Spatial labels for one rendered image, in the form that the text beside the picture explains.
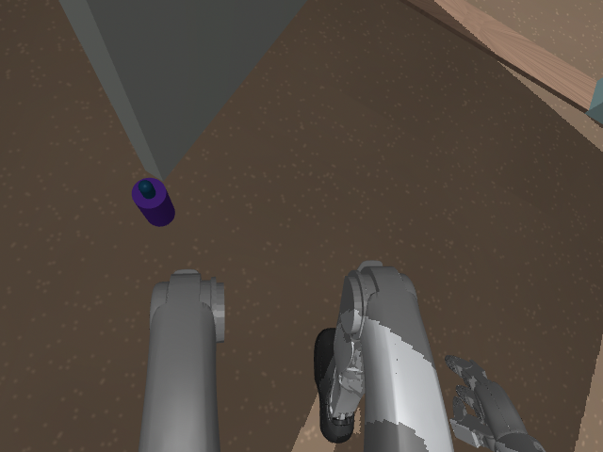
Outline right robot arm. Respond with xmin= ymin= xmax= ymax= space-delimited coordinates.
xmin=494 ymin=433 xmax=546 ymax=452

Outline right robot hand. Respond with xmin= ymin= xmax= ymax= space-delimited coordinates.
xmin=445 ymin=355 xmax=529 ymax=452

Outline right robot foot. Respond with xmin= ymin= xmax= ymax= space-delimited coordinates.
xmin=314 ymin=328 xmax=354 ymax=444

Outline bottle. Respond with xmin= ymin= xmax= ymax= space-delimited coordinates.
xmin=132 ymin=178 xmax=175 ymax=227

